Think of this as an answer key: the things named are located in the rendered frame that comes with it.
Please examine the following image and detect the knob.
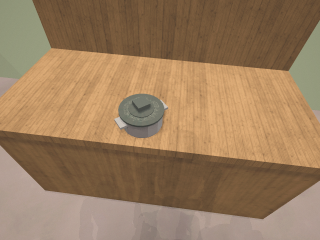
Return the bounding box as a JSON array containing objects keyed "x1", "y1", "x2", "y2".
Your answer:
[{"x1": 132, "y1": 96, "x2": 151, "y2": 112}]

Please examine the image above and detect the table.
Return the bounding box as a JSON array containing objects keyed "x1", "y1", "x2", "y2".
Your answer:
[{"x1": 0, "y1": 0, "x2": 320, "y2": 219}]

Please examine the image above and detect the pot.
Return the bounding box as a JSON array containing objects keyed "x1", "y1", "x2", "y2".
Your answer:
[{"x1": 114, "y1": 100, "x2": 168, "y2": 138}]

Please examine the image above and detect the lid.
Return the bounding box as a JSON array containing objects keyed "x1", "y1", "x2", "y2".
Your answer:
[{"x1": 118, "y1": 93, "x2": 165, "y2": 128}]

